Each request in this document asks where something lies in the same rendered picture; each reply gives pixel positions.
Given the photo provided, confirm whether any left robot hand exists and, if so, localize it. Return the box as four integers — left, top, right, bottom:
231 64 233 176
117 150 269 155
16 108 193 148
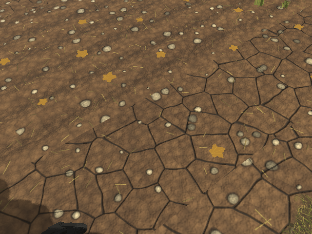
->
41 221 88 234

